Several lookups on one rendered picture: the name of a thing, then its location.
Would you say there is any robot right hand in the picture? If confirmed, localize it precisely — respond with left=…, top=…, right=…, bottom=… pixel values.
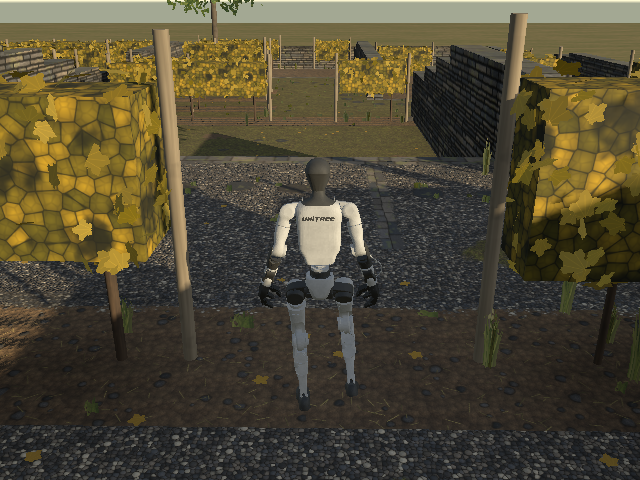
left=356, top=283, right=380, bottom=308

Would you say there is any robot right forearm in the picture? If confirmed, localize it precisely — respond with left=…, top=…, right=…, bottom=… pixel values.
left=357, top=241, right=377, bottom=287

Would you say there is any robot left hand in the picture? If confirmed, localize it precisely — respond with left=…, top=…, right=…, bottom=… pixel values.
left=258, top=283, right=281, bottom=308

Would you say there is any robot left upper arm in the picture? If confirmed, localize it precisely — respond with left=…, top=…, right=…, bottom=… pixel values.
left=271, top=202, right=298, bottom=258

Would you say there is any robot left forearm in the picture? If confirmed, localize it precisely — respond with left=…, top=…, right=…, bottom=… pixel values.
left=261, top=242, right=281, bottom=287

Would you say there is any robot right foot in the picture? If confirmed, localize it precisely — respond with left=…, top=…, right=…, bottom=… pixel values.
left=345, top=379, right=359, bottom=397

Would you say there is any robot left shin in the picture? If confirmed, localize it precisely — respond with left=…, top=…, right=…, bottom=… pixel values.
left=292, top=333, right=308, bottom=398

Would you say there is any robot right upper arm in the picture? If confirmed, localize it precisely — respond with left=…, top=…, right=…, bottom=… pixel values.
left=339, top=201, right=366, bottom=257

